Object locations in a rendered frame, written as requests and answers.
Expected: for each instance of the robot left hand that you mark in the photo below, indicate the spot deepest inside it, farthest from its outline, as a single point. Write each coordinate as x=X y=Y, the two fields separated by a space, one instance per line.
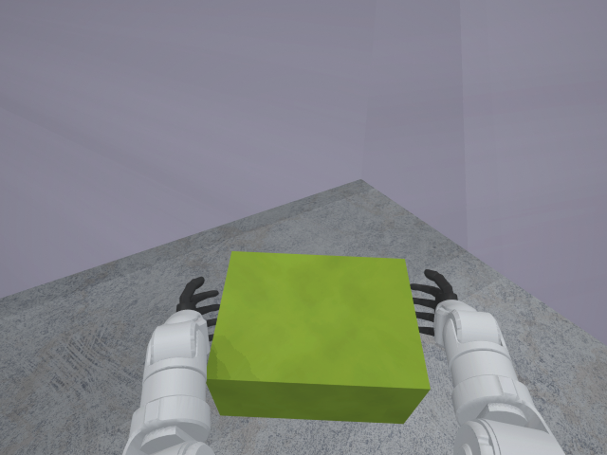
x=188 y=300

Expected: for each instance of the right robot forearm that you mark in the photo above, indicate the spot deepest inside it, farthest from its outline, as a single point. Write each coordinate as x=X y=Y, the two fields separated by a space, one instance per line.
x=485 y=383

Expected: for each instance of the left robot forearm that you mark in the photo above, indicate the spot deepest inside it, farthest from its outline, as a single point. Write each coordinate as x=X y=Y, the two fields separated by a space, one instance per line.
x=173 y=406

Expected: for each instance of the right robot upper arm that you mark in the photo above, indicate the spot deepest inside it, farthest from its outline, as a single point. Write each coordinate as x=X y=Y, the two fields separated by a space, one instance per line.
x=486 y=437

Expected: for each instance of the carton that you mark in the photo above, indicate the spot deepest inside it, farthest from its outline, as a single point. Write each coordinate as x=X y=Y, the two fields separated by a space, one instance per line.
x=317 y=337

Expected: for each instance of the robot right hand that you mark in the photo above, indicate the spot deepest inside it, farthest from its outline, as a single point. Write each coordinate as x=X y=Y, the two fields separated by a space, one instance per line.
x=444 y=293

